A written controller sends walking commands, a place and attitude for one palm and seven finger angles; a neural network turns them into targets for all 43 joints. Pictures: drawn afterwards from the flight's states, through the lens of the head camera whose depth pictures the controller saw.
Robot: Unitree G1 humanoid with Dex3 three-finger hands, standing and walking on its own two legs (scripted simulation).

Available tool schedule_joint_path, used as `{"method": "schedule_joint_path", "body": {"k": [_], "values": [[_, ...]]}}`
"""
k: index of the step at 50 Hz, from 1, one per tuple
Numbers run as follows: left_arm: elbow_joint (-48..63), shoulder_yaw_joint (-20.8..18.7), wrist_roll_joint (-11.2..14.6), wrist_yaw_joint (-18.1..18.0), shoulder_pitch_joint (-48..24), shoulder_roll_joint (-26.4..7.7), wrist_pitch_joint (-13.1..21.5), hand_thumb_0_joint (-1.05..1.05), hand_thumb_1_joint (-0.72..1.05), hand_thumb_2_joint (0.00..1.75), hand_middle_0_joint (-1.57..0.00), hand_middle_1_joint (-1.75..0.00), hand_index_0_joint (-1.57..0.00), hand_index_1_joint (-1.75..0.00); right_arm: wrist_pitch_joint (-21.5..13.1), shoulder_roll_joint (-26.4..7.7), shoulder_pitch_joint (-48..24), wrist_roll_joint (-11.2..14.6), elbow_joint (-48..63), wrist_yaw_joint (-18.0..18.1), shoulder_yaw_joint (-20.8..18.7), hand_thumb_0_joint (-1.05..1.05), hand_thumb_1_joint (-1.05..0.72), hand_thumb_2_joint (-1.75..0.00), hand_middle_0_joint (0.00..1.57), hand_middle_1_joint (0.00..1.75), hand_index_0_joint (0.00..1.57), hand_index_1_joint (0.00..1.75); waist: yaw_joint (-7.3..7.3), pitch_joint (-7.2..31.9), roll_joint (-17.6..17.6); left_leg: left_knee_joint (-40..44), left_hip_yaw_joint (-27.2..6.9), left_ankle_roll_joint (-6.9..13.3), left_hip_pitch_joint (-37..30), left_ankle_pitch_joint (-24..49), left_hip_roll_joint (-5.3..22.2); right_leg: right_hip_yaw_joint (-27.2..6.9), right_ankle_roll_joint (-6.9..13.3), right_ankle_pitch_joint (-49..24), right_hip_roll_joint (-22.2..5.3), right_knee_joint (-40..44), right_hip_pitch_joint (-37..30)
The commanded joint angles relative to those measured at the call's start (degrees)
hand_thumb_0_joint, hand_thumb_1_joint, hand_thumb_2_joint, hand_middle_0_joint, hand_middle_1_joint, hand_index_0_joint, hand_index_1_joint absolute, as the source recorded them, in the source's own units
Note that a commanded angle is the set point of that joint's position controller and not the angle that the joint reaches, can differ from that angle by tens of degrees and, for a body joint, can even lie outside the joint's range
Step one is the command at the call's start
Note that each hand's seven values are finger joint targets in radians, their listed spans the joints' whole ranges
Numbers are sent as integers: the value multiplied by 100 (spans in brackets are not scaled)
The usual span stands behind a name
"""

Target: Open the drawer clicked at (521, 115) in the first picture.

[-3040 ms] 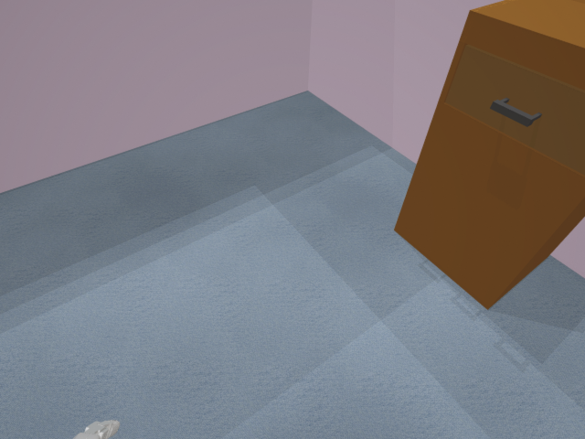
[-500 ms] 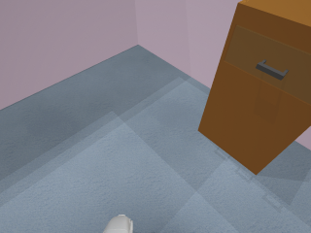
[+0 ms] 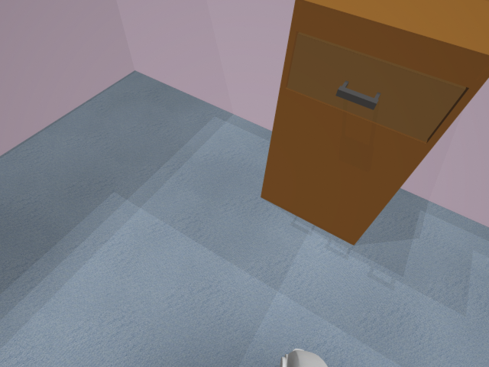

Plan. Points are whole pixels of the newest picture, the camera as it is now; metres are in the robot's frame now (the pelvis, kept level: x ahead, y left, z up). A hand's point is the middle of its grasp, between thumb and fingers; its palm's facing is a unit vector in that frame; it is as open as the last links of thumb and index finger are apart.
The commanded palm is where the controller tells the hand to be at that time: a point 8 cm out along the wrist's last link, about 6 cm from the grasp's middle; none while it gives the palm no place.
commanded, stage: turn to face it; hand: left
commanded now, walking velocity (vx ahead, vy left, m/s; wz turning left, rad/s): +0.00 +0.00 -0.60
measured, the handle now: (359, 93) +0.81 -0.26 -0.02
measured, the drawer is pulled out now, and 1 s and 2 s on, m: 0.00 0.00 0.00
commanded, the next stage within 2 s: take the last steps up to it in 0.68 s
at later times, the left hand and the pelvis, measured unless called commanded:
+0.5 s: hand (180, 360) +0.15 +0.13 -0.16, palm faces -0.23 -0.95 -0.22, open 7.4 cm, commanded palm none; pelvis +0.01 -0.04 -0.01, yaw -15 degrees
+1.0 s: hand out of the picture +0.13 +0.17 -0.17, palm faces -0.41 -0.90 -0.18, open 7.4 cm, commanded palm none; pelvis +0.01 +0.01 +0.01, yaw -25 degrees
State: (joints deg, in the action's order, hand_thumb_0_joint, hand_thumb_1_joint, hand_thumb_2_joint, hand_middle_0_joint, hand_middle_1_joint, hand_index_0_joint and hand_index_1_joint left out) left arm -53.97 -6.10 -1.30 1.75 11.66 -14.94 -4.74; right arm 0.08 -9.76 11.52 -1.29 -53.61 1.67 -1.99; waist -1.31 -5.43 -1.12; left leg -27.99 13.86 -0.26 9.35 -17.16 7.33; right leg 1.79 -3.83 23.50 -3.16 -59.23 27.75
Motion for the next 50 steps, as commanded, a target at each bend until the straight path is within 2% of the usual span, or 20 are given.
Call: {"method": "schedule_joint_path", "body": {"k": [1,3,5,6,7,8,9,10,13,15,25,29,30,32,33,34,38,41,45,50], "values": [[621,40,7,8,-496,-64,188,0,90,90,-20,-30,-20,-30,-55,-1249,350,-28,197,0,-412,0,-90,-90,20,30,20,30,353,494,1434,531,-536,654,-705,3153,1360,376,50,66,3,1134,1],[641,39,1,-1,-506,-108,235,0,90,90,-20,-30,-20,-30,-40,-1314,349,-38,184,-30,-459,0,-90,-90,20,30,20,30,358,539,1418,303,-531,569,-573,3060,1422,455,159,57,98,1692,-403],[520,-4,-2,-24,-21,-258,311,0,90,90,-20,-30,-20,-30,-22,-1340,226,-9,217,-57,-471,0,-90,-90,20,30,20,30,51,779,1067,-497,-176,222,-173,2678,1332,503,294,-863,171,2717,-1405],[378,-74,-24,-67,512,-642,398,0,90,90,-20,-30,-20,-30,-1,-1231,263,43,272,-98,-437,0,-90,-90,20,30,20,30,-235,1100,175,-1683,64,-119,577,1906,1098,-36,481,-1832,-240,3462,-2525],[305,-209,-62,-176,880,-1407,465,0,90,90,-20,-30,-20,-30,18,-700,158,59,563,-143,-276,0,-90,-90,20,30,20,30,-398,1182,-1861,-3171,56,-463,2356,-1599,148,-2331,1085,-3926,-1787,3809,-3307],[257,-240,60,-259,1029,-1557,422,0,90,90,-20,-30,-20,-30,98,-768,-116,62,707,-60,-250,0,-90,-90,20,30,20,30,-481,1319,-1684,-3946,-869,-445,2510,-2116,26,-2577,1579,-5109,-2204,3716,-2989],[303,-191,61,-291,832,-1375,394,0,90,90,-20,-30,-20,-30,138,-763,-77,81,672,-28,-262,0,-90,-90,20,30,20,30,-327,1110,-1063,-4177,-1185,-385,2516,-1786,133,-2096,1720,-4326,-2035,3709,-2700],[440,-179,48,-314,448,-1241,377,0,90,90,-20,-30,-20,-30,160,-738,-177,70,634,-30,-246,0,-90,-90,20,30,20,30,-242,980,-1438,-4199,-1294,-386,2634,-1493,157,-2149,1541,-3360,-1662,3889,-2374],[644,-19,48,-296,-285,-802,389,0,90,90,-20,-30,-20,-30,173,-888,62,7,348,-66,-287,0,-90,-90,20,30,20,30,120,808,-779,-3980,-1287,-475,2225,-534,90,-1457,1269,-3029,-1054,3891,-1819],[630,6,43,-276,-233,-818,431,0,90,90,-20,-30,-20,-30,197,-843,217,-1,254,-66,-269,0,-90,-90,20,30,20,30,175,881,-588,-3749,-1229,-524,2137,-386,-11,-1303,1229,-3303,-933,3821,-1846],[514,-13,-25,-261,-12,-893,367,0,90,90,-20,-30,-20,-30,143,-758,-191,68,415,-20,-202,0,-90,-90,20,30,20,30,11,805,-669,-2099,-1223,-409,1543,-754,-340,-2085,1506,-2662,-949,3948,-1671],[528,-7,17,-272,-279,-807,315,0,90,90,-20,-30,-20,-30,41,-686,461,109,217,40,-167,0,-90,-90,20,30,20,30,295,1020,-616,-278,-1139,-262,279,3,-511,-2106,1211,-2655,-693,3527,-1276],[548,18,58,-263,-318,-673,296,0,90,90,-20,-30,-20,-30,-7,-793,680,115,146,64,-176,0,-90,-90,20,30,20,30,412,1031,-438,380,-1224,-198,-391,407,-345,-1865,962,-2229,-422,3253,-816],[663,103,85,-201,-165,-197,249,0,90,90,-20,-30,-20,-30,-18,-1591,485,15,311,65,-304,0,-90,-90,20,30,20,30,311,615,2014,1557,-3407,649,-386,678,1778,-413,284,799,711,1180,545],[661,66,26,-203,-290,-385,220,0,90,90,-20,-30,-20,-30,16,-1564,261,-5,420,57,-266,0,-90,-90,20,30,20,30,307,323,1448,1562,-3406,937,437,605,1973,-684,248,798,435,385,278],[470,-14,-44,-203,-118,-440,164,0,90,90,-20,-30,-20,-30,-29,-1185,-31,-16,399,99,-187,0,-90,-90,20,30,20,30,136,184,1465,1662,-2941,774,696,753,1534,-813,170,429,375,-51,224],[166,9,-22,-116,283,-240,194,0,90,90,-20,-30,-20,-30,-100,-938,-73,16,361,134,-121,0,-90,-90,20,30,20,30,3,554,820,1131,-1557,619,-198,2273,775,-451,67,-284,305,-738,417],[119,91,-9,-114,152,-101,217,0,90,90,-20,-30,-20,-30,-139,-901,629,-10,90,120,-139,0,-90,-90,20,30,20,30,268,808,916,1082,-1644,700,-855,2395,866,-320,14,-274,255,-365,450],[144,132,-51,-29,-323,-63,258,0,90,90,-20,-30,-20,-30,-196,-952,1179,-40,-229,100,-214,0,-90,-90,20,30,20,30,531,477,792,1460,-2013,857,-1105,1019,1234,-189,54,-173,23,166,737],[166,187,-51,52,-702,46,301,0,90,90,-20,-30,-20,-30,-236,-1040,1395,-82,-500,69,-260,0,-90,-90,20,30,20,30,612,110,875,1823,-2022,882,-742,-193,1404,-4,162,-24,-175,1176,444]]}}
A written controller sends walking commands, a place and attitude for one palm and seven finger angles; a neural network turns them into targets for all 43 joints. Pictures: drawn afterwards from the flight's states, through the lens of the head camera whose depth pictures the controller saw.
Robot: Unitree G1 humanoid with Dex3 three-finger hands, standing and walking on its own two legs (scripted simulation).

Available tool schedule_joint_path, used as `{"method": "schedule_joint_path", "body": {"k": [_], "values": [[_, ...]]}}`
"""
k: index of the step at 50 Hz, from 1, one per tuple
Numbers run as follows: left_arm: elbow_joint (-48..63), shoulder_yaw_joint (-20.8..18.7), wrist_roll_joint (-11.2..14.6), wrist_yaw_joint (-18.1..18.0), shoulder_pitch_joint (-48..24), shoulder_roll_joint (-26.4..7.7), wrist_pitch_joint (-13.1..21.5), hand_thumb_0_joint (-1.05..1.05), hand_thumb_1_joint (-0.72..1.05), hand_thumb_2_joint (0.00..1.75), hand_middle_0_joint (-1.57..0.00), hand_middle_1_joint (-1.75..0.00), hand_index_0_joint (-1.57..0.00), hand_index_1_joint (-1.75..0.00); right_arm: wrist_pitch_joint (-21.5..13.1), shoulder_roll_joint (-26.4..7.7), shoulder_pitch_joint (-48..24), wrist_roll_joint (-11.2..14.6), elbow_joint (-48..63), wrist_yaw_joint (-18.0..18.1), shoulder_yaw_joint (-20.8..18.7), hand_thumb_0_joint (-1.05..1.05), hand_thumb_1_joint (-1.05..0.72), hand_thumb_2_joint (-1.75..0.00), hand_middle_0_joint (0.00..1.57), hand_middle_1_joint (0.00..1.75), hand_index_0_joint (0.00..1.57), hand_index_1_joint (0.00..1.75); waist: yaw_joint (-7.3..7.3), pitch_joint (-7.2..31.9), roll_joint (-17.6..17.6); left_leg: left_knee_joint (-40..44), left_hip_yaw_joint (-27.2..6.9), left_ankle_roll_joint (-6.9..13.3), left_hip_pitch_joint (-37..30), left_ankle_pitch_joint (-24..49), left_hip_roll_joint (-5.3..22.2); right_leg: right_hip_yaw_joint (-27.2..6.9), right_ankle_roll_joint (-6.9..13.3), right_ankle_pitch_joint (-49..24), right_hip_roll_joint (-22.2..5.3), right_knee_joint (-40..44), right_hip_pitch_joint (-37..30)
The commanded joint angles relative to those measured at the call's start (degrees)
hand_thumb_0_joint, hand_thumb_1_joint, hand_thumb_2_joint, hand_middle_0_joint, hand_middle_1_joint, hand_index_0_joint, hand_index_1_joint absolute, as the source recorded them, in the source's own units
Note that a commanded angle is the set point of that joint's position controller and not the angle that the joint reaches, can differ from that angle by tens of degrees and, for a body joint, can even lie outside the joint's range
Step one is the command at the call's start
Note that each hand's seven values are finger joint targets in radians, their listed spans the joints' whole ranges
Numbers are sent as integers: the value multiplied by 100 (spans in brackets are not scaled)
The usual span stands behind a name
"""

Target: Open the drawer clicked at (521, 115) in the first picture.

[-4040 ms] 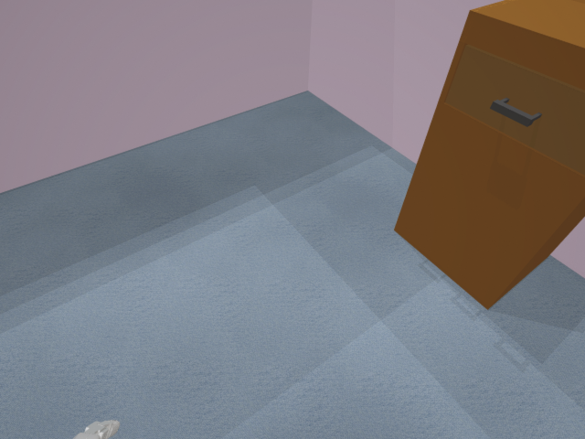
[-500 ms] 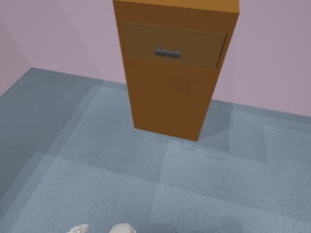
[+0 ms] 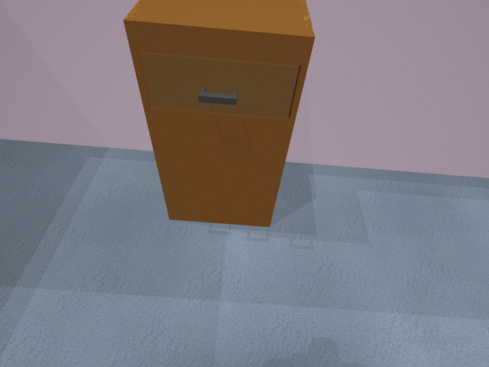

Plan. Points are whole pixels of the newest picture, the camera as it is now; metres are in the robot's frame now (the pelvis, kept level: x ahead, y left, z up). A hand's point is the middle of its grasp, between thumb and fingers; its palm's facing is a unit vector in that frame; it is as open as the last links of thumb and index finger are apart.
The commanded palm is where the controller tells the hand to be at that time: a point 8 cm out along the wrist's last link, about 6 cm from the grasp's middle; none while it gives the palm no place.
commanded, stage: take the last steps up to it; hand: left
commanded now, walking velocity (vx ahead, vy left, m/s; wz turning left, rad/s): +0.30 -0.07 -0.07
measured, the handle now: (218, 94) +0.83 +0.10 -0.03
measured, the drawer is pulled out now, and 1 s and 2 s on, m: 0.00 0.00 0.00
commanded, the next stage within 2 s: come to a stop and stand still in 0.82 s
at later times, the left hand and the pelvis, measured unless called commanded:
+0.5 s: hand out of the picture +0.08 +0.11 -0.17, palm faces +0.08 -0.97 -0.21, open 7.2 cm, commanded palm none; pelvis +0.11 -0.07 -0.01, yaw +2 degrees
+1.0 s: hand (180, 275) +0.33 +0.15 -0.18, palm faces +0.07 -0.97 -0.22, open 7.3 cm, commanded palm none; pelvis +0.28 -0.04 -0.01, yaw +1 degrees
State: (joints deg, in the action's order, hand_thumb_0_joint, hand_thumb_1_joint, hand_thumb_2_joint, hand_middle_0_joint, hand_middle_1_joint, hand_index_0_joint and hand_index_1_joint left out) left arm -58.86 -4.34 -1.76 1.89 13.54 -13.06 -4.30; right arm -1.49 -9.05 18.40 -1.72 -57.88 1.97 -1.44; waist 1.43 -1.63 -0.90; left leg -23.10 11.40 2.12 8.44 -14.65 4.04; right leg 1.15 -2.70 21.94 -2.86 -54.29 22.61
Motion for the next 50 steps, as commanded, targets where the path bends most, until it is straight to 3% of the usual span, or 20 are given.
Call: {"method": "schedule_joint_path", "body": {"k": [1,4,8,9,10,11,13,15,17,24,28,30,32,33,34,35,38,41,47,50], "values": [[629,26,2,41,-873,-116,265,0,90,90,-20,-30,-20,-30,-71,-1143,645,-45,-104,26,-328,0,-90,-90,20,30,20,30,298,-291,862,1349,-1688,611,-490,-638,1723,139,78,168,-204,929,750],[541,49,23,40,-784,-5,333,0,90,90,-20,-30,-20,-30,-57,-1155,561,-64,-194,-18,-329,0,-90,-90,20,30,20,30,209,-268,1041,1273,-1532,514,-44,-838,1613,356,173,196,-89,1633,49],[33,5,29,-56,279,-162,488,0,90,90,-20,-30,-20,-30,-32,-878,415,-10,-352,-96,-271,0,-90,-90,20,30,20,30,-335,88,355,23,-883,56,1004,-1053,982,473,321,-752,58,3202,-2121],[-145,-73,8,-126,796,-530,569,0,90,90,-20,-30,-20,-30,-51,-567,380,48,-280,-133,-190,0,-90,-90,20,30,20,30,-569,269,-523,-1086,-259,-186,2019,-1404,587,-443,604,66,-826,3538,-3124],[-306,-168,36,-194,1379,-1069,596,0,90,90,-20,-30,-20,-30,-51,-329,-52,60,-10,-157,-95,0,-90,-90,20,30,20,30,-848,175,-1823,-2650,-67,-337,3179,-2175,68,-2313,1149,796,-1983,4319,-3382],[-326,-135,98,-247,1434,-1057,570,0,90,90,-20,-30,-20,-30,-20,-612,-419,13,118,-168,-164,0,-90,-90,20,30,20,30,-871,-102,-1120,-3376,-680,-271,3347,-1952,208,-2547,1390,1190,-2211,4641,-2785],[-245,-91,89,-281,811,-676,630,0,90,90,-20,-30,-20,-30,35,-532,-300,3,-40,-212,-231,0,-90,-90,20,30,20,30,-534,-539,-1116,-3914,-826,-241,3227,-1135,423,-2072,1208,1436,-1886,4797,-1970],[-146,58,72,-301,434,-261,704,0,90,90,-20,-30,-20,-30,74,-424,7,-23,-225,-240,-250,0,-90,-90,20,30,20,30,-184,-791,-537,-3867,-843,-344,2867,-509,543,-1072,1048,319,-1543,4705,-1383],[-159,84,53,-293,527,-26,789,0,90,90,-20,-30,-20,-30,105,-213,195,-36,-276,-251,-245,0,-90,-90,20,30,20,30,-62,-766,-424,-3702,-716,-427,2663,-128,472,-472,962,-666,-1270,4618,-1274],[-370,174,54,-309,1002,-180,930,0,90,90,-20,-30,-20,-30,70,-314,-673,28,136,-355,-253,0,-90,-90,20,30,20,30,-153,-799,-597,-2849,-688,-419,3052,469,476,-209,1114,-2127,-1297,4519,-1862],[-501,139,11,-350,1207,-318,909,0,90,90,-20,-30,-20,-30,0,-260,-1173,60,337,-400,-195,0,-90,-90,20,30,20,30,-263,-732,-517,-1930,-571,-233,2481,296,360,-134,1083,-2644,-1405,4224,-2018],[-534,106,3,-347,1181,-397,889,0,90,90,-20,-30,-20,-30,-48,-300,-1061,56,329,-380,-201,0,-90,-90,20,30,20,30,-160,-649,-425,-1531,-439,-113,1871,84,167,-64,1059,-3171,-1401,3818,-1965],[-569,94,47,-339,1138,-423,870,0,90,90,-20,-30,-20,-30,-125,-515,43,-2,-24,-287,-247,0,-90,-90,20,30,20,30,318,83,-92,-754,-244,-11,269,536,-209,395,803,-4155,-1012,2151,-1848],[-521,108,83,-310,1312,-230,849,0,90,90,-20,-30,-20,-30,-170,-1021,870,-57,-223,-217,-344,0,-90,-90,20,30,20,30,570,765,791,-532,-1132,248,-1137,1089,507,677,534,-2882,-519,757,-969],[-397,186,171,-240,1575,101,835,0,90,90,-20,-30,-20,-30,-182,-1589,1338,-48,-326,-148,-448,0,-90,-90,20,30,20,30,549,1325,2208,15,-3228,890,-2297,1808,2032,807,297,777,294,-1004,547],[-282,166,128,-262,1237,-51,827,0,90,90,-20,-30,-20,-30,-115,-1590,1291,53,-332,-93,-424,0,-90,-90,20,30,20,30,572,1258,1577,451,-3577,1185,-1984,1597,2275,143,422,1259,205,-1843,833],[-268,144,79,-197,609,106,771,0,90,90,-20,-30,-20,-30,-216,-836,85,66,-54,-50,-244,0,-90,-90,20,30,20,30,166,62,359,785,-2358,868,-232,1538,1824,-79,312,133,-434,-1939,1040],[-362,146,31,-196,1028,411,583,0,90,90,-20,-30,-20,-30,-282,-575,-186,76,-90,-38,-132,0,-90,-90,20,30,20,30,-203,75,612,869,-1289,630,530,2116,1315,64,195,-146,-448,-1046,259],[-53,159,13,-208,494,453,464,0,90,90,-20,-30,-20,-30,-158,-663,-256,26,-94,-55,-196,0,-90,-90,20,30,20,30,-202,-214,760,930,-1112,751,807,1243,1213,322,95,-482,-343,962,-159],[-145,200,34,-285,640,341,503,0,90,90,-20,-30,-20,-30,-75,-631,-314,42,-172,-14,-150,0,-90,-90,20,30,20,30,-364,-37,477,109,-849,376,701,2010,915,414,46,-1485,-145,2394,-1047]]}}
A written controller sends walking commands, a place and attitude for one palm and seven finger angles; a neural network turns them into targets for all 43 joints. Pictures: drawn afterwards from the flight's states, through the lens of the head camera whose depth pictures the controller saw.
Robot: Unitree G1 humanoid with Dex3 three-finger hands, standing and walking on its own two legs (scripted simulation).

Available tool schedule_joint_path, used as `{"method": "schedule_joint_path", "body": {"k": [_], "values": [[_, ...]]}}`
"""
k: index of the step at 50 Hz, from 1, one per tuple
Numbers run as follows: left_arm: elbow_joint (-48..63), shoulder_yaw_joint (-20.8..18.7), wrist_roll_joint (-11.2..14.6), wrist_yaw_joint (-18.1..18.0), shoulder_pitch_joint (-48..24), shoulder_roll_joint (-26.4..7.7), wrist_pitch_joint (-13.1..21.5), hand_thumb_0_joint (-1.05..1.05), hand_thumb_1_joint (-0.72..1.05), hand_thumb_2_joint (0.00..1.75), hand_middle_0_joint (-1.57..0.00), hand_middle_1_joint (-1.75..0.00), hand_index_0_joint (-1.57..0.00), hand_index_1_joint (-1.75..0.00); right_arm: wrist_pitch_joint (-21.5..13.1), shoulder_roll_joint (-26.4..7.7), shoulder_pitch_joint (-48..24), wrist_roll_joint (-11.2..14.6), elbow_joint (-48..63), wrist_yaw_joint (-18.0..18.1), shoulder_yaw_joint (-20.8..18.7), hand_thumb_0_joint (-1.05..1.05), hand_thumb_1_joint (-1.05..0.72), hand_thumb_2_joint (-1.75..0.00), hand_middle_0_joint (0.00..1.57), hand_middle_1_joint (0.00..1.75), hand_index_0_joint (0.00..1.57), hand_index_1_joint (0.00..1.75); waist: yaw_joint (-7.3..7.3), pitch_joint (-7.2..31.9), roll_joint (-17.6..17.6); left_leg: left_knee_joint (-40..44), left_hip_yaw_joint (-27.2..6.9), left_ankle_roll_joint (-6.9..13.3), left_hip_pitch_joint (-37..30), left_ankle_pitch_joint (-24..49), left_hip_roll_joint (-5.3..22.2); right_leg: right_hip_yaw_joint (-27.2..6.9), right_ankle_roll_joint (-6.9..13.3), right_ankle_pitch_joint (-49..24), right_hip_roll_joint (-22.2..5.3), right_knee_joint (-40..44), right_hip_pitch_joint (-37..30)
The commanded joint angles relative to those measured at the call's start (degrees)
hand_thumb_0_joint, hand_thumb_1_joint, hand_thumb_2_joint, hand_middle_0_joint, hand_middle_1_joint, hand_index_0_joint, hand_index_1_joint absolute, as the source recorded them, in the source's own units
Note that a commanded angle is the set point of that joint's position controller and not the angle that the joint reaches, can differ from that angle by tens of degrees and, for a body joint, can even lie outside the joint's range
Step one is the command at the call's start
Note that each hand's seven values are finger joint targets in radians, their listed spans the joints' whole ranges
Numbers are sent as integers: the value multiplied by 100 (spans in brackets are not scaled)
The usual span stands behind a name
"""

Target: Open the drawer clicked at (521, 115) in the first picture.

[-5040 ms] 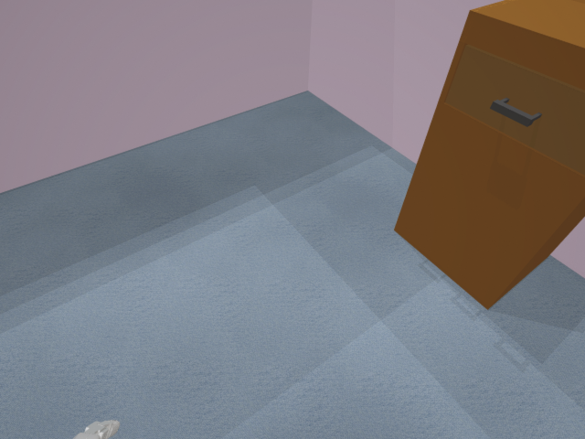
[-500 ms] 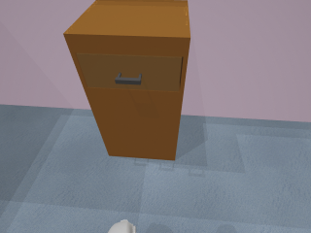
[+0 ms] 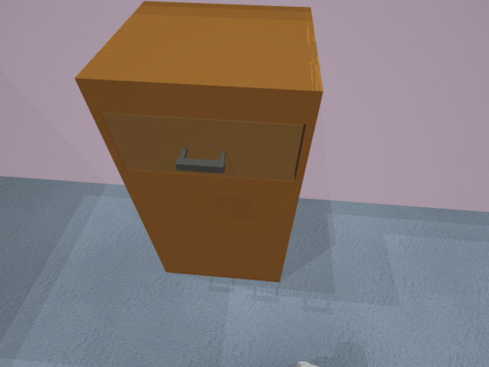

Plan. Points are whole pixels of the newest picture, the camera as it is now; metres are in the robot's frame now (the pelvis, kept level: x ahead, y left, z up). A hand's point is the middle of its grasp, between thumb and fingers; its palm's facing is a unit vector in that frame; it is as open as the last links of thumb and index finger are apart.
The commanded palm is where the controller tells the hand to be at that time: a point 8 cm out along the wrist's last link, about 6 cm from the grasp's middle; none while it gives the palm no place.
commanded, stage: come to a stop and stand still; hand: left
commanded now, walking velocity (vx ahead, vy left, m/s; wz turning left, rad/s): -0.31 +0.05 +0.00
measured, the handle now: (202, 159) +0.55 +0.13 -0.02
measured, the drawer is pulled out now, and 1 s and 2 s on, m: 0.00 0.00 0.00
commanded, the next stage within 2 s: look again from close up in 1.36 s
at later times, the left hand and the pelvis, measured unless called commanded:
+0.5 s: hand out of the picture +0.04 +0.22 -0.19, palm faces +0.11 -0.97 -0.21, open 7.3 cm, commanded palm none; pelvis -0.03 +0.02 -0.01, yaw +2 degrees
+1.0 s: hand out of the picture +0.00 +0.15 -0.16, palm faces +0.05 -0.97 -0.24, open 7.2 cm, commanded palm none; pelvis -0.03 -0.03 +0.00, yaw +2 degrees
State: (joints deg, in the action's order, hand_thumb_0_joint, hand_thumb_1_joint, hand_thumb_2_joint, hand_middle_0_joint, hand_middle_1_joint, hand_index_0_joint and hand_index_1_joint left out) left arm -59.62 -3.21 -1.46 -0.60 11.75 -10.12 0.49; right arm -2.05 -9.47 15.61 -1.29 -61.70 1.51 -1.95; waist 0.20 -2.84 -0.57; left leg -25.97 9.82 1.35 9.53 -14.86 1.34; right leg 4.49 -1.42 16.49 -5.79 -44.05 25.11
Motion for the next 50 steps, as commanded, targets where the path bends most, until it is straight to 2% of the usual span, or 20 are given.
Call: {"method": "schedule_joint_path", "body": {"k": [1,3,4,7,9,16,20,21,22,23,24,26,30,39,42,44,45,46,47,50], "values": [[-101,72,1,-66,956,-174,65,0,90,90,-20,-30,-20,-30,-9,-519,26,36,157,23,-89,0,-90,-90,20,30,20,30,-308,228,201,54,-539,176,509,1687,936,-71,-93,-1607,9,1983,-1598],[0,15,-5,-139,706,-860,138,0,90,90,-20,-30,-20,-30,84,-201,438,123,136,-29,-45,0,-90,-90,20,30,20,30,-30,408,-951,-383,-399,-252,956,-399,360,-1316,491,-4342,-1224,1898,-1955],[62,-15,9,-132,617,-1042,89,0,90,90,-20,-30,-20,-30,165,-211,661,123,92,-26,-89,0,-90,-90,20,30,20,30,27,471,-780,-663,-363,-277,767,-905,225,-1172,769,-4788,-1575,1904,-1843],[99,-117,17,-219,535,-1032,26,0,90,90,-20,-30,-20,-30,376,-341,359,92,145,40,-164,0,-90,-90,20,30,20,30,-243,557,-1348,-2621,-660,-344,1187,-1984,159,-1402,1321,-5740,-1778,2023,-1911],[201,-171,-7,-274,365,-1034,-37,0,90,90,-20,-30,-20,-30,428,-346,205,102,226,40,-189,0,-90,-90,20,30,20,30,-270,601,-917,-3413,-931,-357,1559,-1940,81,-1263,1444,-5799,-1803,1955,-2057],[634,-258,-79,-250,-318,-1047,-154,0,90,90,-20,-30,-20,-30,527,-269,216,70,474,-82,-240,0,-90,-90,20,30,20,30,-84,737,-1106,-2715,-831,-429,1048,-1304,64,-828,1103,-2564,-1388,2418,-1220],[620,-230,-44,-191,-399,-976,-224,0,90,90,-20,-30,-20,-30,351,-250,815,62,343,-100,-180,0,-90,-90,20,30,20,30,176,871,-989,-349,-513,-310,-175,-161,-51,-745,605,-85,-857,2200,-641],[626,-156,22,-168,-336,-754,-250,0,90,90,-20,-30,-20,-30,285,-438,953,52,296,-88,-190,0,-90,-90,20,30,20,30,246,806,-210,368,-875,-285,-514,-171,199,-517,355,619,-523,1665,-172],[673,-70,94,-131,-211,-335,-280,0,90,90,-20,-30,-20,-30,215,-850,781,-15,386,-66,-261,0,-90,-90,20,30,20,30,206,467,1446,1389,-2504,7,12,-1169,1316,-111,-8,1112,120,685,384],[686,-39,61,-128,-308,-265,-302,0,90,90,-20,-30,-20,-30,243,-1116,259,-46,633,-31,-258,0,-90,-90,20,30,20,30,156,-45,1773,2013,-3174,274,1073,-1924,1933,-344,-55,1165,341,88,234],[648,-79,66,-78,-252,-338,-279,0,90,90,-20,-30,-20,-30,235,-1138,-247,-94,801,-12,-199,0,-90,-90,20,30,20,30,-25,-276,1442,2234,-3124,565,1749,-2552,2024,-606,-12,790,193,-246,-95],[352,-148,-23,-18,-87,-468,-349,0,90,90,-20,-30,-20,-30,188,-908,-434,-88,717,63,-154,0,-90,-90,20,30,20,30,-115,-551,1262,2123,-2553,248,1488,-2006,1507,-784,-35,327,382,-975,143],[96,-103,-23,63,316,-469,-234,0,90,90,-20,-30,-20,-30,99,-811,166,-23,515,134,-136,0,-90,-90,20,30,20,30,23,-299,616,1752,-1925,318,-20,-530,1355,-677,-140,-2,411,-1263,749],[131,51,65,52,85,-174,-182,0,90,90,-20,-30,-20,-30,137,-867,751,-49,97,169,-185,0,-90,-90,20,30,20,30,309,255,1079,869,-1731,725,-772,2497,1563,-251,-104,965,351,636,-284],[-178,61,86,12,688,-129,-104,0,90,90,-20,-30,-20,-30,154,-828,540,20,12,131,-190,0,-90,-90,20,30,20,30,-4,413,941,492,-1443,405,-138,1938,1221,-34,-51,-421,449,2007,-1454],[-341,45,64,-71,910,-477,-6,0,90,90,-20,-30,-20,-30,127,-418,577,103,-28,85,-93,0,-90,-90,20,30,20,30,-51,542,-32,-54,-944,-81,728,748,708,-857,137,-1243,-298,2609,-2467],[-387,34,71,-103,826,-717,23,0,90,90,-20,-30,-20,-30,150,-127,483,115,20,54,5,0,-90,-90,20,30,20,30,-11,291,-768,-167,-621,-271,1011,-351,337,-1265,397,-1397,-859,2782,-2234],[-333,62,80,-100,678,-770,19,0,90,90,-20,-30,-20,-30,181,-102,442,81,30,31,28,0,-90,-90,20,30,20,30,16,171,-775,-242,-611,-284,765,-679,314,-1288,594,-912,-1059,2935,-1690],[-339,37,76,-114,619,-688,53,0,90,90,-20,-30,-20,-30,252,-99,370,22,-29,38,26,0,-90,-90,20,30,20,30,-63,16,-1339,-495,-670,-279,691,-770,348,-1402,691,-610,-862,3167,-1391],[-377,124,81,-146,449,-364,29,0,90,90,-20,-30,-20,-30,292,-68,548,20,-240,53,46,0,-90,-90,20,30,20,30,55,-383,-776,-633,-769,-247,707,-446,430,-1097,767,-1104,-654,3001,-1285]]}}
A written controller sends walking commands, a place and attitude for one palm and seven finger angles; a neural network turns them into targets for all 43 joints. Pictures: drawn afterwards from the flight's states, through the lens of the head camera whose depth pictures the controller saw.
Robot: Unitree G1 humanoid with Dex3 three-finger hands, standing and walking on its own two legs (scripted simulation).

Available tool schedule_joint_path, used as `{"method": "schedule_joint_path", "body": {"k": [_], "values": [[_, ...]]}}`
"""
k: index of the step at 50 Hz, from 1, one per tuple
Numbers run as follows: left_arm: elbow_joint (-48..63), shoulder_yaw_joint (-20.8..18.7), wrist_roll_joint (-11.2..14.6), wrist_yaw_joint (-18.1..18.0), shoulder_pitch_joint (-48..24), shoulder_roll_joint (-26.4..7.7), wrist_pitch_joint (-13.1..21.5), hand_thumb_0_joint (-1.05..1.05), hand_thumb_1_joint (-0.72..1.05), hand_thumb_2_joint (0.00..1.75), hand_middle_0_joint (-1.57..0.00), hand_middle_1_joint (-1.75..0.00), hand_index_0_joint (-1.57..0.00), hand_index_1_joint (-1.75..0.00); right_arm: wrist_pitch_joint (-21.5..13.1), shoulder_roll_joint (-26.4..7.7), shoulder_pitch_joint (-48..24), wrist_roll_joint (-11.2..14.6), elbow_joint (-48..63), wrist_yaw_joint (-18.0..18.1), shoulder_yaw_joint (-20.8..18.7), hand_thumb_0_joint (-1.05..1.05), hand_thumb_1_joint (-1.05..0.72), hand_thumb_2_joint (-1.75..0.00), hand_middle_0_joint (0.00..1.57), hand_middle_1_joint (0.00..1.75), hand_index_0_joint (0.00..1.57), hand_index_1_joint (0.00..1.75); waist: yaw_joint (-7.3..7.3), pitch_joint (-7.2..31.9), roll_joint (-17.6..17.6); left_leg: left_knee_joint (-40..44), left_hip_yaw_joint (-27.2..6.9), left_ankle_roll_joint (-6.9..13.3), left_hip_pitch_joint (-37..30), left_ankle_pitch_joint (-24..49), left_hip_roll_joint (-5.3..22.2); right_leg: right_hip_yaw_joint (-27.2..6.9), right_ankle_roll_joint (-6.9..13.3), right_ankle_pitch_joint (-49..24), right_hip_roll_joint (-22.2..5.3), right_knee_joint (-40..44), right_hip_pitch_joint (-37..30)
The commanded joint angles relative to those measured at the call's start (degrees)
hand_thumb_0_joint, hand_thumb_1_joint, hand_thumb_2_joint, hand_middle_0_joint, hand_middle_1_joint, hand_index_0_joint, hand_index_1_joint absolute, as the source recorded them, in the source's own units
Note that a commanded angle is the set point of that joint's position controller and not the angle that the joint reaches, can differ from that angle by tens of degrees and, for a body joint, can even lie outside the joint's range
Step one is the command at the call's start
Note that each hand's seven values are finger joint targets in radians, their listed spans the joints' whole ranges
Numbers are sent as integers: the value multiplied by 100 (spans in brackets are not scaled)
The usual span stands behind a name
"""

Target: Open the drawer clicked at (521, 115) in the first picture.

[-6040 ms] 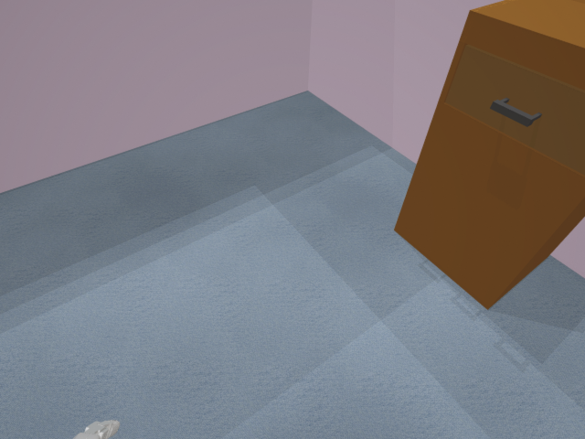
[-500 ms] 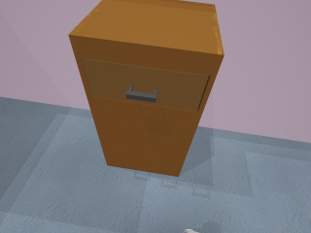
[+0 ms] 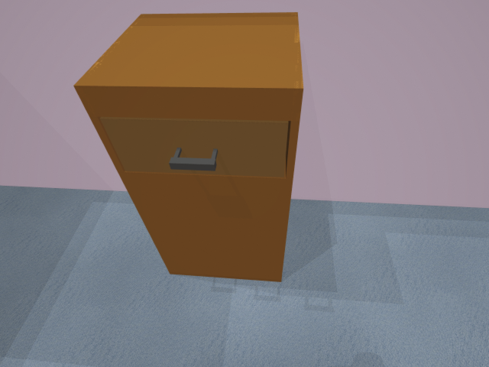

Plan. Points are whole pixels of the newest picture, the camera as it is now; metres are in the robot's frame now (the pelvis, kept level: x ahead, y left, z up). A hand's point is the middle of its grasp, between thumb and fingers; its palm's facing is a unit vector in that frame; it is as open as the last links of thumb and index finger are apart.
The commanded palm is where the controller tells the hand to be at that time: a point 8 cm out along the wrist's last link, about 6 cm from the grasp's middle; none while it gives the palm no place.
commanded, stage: come to a stop and stand still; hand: left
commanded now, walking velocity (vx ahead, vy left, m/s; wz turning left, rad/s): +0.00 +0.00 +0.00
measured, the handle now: (194, 158) +0.59 +0.14 -0.02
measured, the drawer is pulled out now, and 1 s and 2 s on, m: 0.00 0.00 0.00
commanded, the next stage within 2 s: look again from close up in 0.36 s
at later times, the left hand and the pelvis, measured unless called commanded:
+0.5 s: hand out of the picture -0.03 +0.14 -0.17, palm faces +0.06 -0.99 -0.15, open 7.3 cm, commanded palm none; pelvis +0.00 -0.01 +0.00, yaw +1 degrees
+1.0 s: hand out of the picture +0.00 +0.25 -0.17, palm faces +0.03 -0.98 -0.21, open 7.4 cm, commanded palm none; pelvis -0.03 +0.07 +0.00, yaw +0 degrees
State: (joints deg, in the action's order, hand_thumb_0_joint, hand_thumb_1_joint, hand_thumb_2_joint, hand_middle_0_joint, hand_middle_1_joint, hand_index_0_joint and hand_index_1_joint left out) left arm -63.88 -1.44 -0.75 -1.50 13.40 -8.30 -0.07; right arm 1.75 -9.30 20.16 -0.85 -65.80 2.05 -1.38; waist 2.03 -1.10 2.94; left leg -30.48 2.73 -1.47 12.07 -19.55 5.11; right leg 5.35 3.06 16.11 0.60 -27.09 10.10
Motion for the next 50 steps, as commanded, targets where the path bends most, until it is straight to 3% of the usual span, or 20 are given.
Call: {"method": "schedule_joint_path", "body": {"k": [1,3,5,7,9,14,22,23,24,25,26,28,30,32,35,38,42,50], "values": [[57,-44,25,-60,293,-533,95,0,90,90,-20,-30,-20,-30,-96,-63,168,-11,102,5,4,0,-90,-90,20,30,20,30,-112,-505,-948,-42,-59,31,382,170,63,-1060,297,-1385,-1248,1180,123],[44,-24,49,-68,328,-502,100,0,90,90,-20,-30,-20,-30,-100,-72,253,2,20,21,9,0,-90,-90,20,30,20,30,-104,-379,-805,244,-54,27,53,532,83,-944,218,-1494,-1139,1097,149],[64,-15,73,-71,262,-478,93,0,90,90,-20,-30,-20,-30,-110,-126,336,-2,-51,35,24,0,-90,-90,20,30,20,30,-80,-399,-652,566,-98,46,-225,1077,150,-848,49,-1093,-972,1130,323],[57,-20,63,-72,292,-480,70,0,90,90,-20,-30,-20,-30,-99,-168,239,-8,-72,43,18,0,-90,-90,20,30,20,30,-113,-550,-514,648,-94,44,-265,1077,175,-847,-87,-692,-838,1265,435],[25,-45,62,-68,329,-552,46,0,90,90,-20,-30,-20,-30,-94,-144,138,1,-66,38,26,0,-90,-90,20,30,20,30,-144,-616,-150,700,-62,40,-203,1095,158,-859,-165,-591,-806,1298,350],[-17,-52,51,-84,499,-576,74,0,90,90,-20,-30,-20,-30,-94,-164,104,11,-11,53,20,0,-90,-90,20,30,20,30,-155,-365,-423,703,-1,30,-239,1012,111,-878,-276,-957,-833,1356,22],[-100,-12,52,-84,660,-425,111,0,90,90,-20,-30,-20,-30,-154,-191,16,18,12,77,38,0,-90,-90,20,30,20,30,-163,-280,-319,892,-62,43,-395,1297,191,-713,-179,-1323,-764,1191,-57],[408,-16,-124,-109,931,-1417,226,0,90,90,-20,-30,-20,-30,-172,-767,-276,-21,774,8,-48,0,-90,-90,20,30,20,30,-136,-1007,-1029,186,-331,88,151,939,-158,-893,-474,-2307,-745,1075,180],[383,-147,-67,-133,769,-989,272,0,90,90,-20,-30,-20,-30,-277,-666,-129,-63,956,52,-92,0,-90,-90,20,30,20,30,-99,-83,-359,51,-232,138,339,580,-109,-1176,-206,-2796,-1229,585,-328],[433,-230,-85,-132,692,-1083,289,0,90,90,-20,-30,-20,-30,-317,-606,-51,-85,864,110,-158,0,-90,-90,20,30,20,30,-90,533,-26,-65,-190,185,344,697,-189,-1191,-21,-3708,-1265,351,-841],[481,-158,-47,-127,830,-949,275,0,90,90,-20,-30,-20,-30,-327,-482,-48,-42,872,125,-99,0,-90,-90,20,30,20,30,-169,811,-193,-190,-197,206,326,666,-216,-1089,118,-3698,-1272,309,-1000],[552,-99,-71,-114,861,-767,238,0,90,90,-20,-30,-20,-30,-287,-361,28,-37,979,89,-51,0,-90,-90,20,30,20,30,-151,675,-821,-256,-168,258,409,518,-233,-1056,228,-3224,-1222,378,-775],[646,-116,-75,-103,717,-780,174,0,90,90,-20,-30,-20,-30,-248,-487,-33,-33,1010,80,-103,0,-90,-90,20,30,20,30,-120,69,-1167,-206,-170,288,406,601,-174,-941,241,-2126,-1139,581,-110],[741,-105,-71,-97,589,-780,145,0,90,90,-20,-30,-20,-30,-268,-565,18,-32,1002,57,-103,0,-90,-90,20,30,20,30,-66,-214,-842,167,-218,305,211,1118,-77,-737,165,-1625,-925,482,247],[785,-54,-46,-91,710,-711,81,0,90,90,-20,-30,-20,-30,-294,-674,-36,-38,973,35,-72,0,-90,-90,20,30,20,30,-196,-328,81,371,-411,357,165,2075,169,-451,-44,-1278,-616,146,286],[785,-21,-43,-86,766,-735,54,0,90,90,-20,-30,-20,-30,-298,-745,-198,-31,1037,22,-49,0,-90,-90,20,30,20,30,-268,-305,49,535,-507,387,348,1954,200,-453,-124,-1068,-592,177,81],[849,6,-27,-69,649,-772,17,0,90,90,-20,-30,-20,-30,-290,-816,-327,-36,1087,-19,-36,0,-90,-90,20,30,20,30,-266,-370,-2,940,-649,412,559,931,213,-464,-217,-478,-565,267,96],[841,42,-75,-51,682,-685,-28,0,90,90,-20,-30,-20,-30,-262,-914,-309,-28,1105,-77,-67,0,-90,-90,20,30,20,30,-265,-448,-43,1695,-956,461,781,-480,314,-341,-322,-288,-522,197,103]]}}
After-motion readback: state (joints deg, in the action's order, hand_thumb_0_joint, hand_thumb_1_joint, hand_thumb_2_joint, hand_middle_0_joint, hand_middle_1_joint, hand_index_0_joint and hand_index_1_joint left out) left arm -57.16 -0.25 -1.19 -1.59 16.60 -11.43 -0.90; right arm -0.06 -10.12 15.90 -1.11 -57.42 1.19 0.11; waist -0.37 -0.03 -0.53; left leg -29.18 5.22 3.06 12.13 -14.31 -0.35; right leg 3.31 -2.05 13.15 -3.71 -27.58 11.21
